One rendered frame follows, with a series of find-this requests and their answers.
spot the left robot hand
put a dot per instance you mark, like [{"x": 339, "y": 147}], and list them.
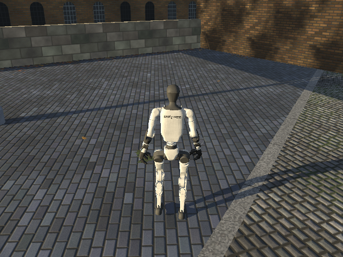
[{"x": 142, "y": 157}]

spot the left robot upper arm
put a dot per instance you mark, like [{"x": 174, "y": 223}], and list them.
[{"x": 152, "y": 122}]

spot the right robot hand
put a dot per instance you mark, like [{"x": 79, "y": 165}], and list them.
[{"x": 194, "y": 152}]

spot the right robot shin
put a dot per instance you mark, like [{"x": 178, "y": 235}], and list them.
[{"x": 183, "y": 195}]

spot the robot right forearm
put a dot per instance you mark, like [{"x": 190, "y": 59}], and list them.
[{"x": 196, "y": 142}]

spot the robot left forearm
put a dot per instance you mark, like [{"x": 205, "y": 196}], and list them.
[{"x": 146, "y": 143}]

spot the robot left thigh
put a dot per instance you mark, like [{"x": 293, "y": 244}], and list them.
[{"x": 158, "y": 156}]

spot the right robot upper arm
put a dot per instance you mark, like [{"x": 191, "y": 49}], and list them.
[{"x": 191, "y": 122}]

